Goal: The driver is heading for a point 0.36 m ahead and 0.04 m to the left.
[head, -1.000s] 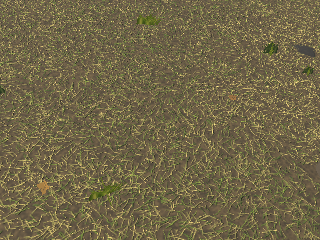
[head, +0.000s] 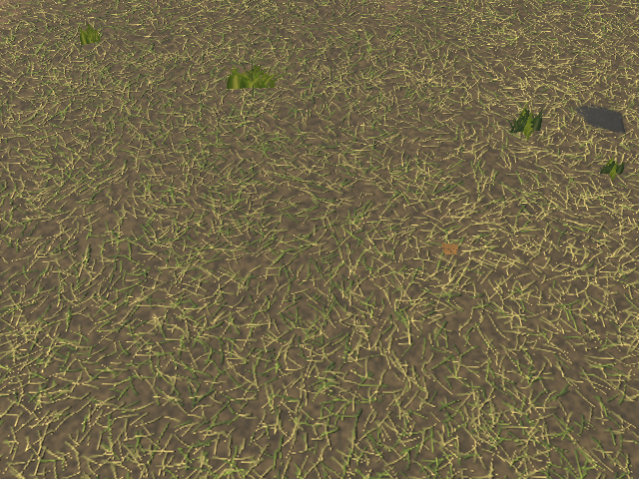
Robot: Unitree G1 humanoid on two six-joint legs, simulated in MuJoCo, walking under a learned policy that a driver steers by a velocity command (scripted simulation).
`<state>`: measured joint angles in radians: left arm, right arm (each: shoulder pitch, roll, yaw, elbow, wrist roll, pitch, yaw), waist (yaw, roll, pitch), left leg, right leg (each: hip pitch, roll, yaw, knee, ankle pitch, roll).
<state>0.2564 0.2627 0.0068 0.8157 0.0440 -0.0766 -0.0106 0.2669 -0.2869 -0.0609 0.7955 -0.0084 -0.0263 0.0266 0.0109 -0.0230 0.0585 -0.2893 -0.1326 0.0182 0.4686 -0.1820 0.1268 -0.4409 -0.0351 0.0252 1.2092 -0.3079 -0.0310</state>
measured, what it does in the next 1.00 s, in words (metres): walks ahead: right foot, then left foot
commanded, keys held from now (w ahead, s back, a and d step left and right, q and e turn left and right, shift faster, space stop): w+q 0.22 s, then no key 0.78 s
